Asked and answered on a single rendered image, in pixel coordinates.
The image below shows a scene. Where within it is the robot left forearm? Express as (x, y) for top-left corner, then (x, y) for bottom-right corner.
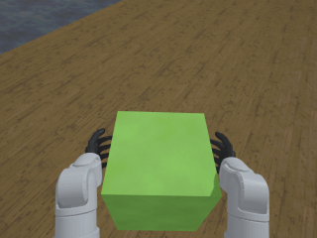
(53, 153), (103, 238)

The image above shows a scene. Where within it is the robot left hand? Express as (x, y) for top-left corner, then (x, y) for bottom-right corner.
(85, 128), (113, 169)

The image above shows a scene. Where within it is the carton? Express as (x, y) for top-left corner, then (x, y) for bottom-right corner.
(101, 111), (222, 231)

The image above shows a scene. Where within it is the robot right forearm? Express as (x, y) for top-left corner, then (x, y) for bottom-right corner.
(219, 157), (269, 238)

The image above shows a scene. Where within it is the robot right hand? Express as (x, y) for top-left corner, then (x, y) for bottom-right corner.
(209, 131), (236, 174)

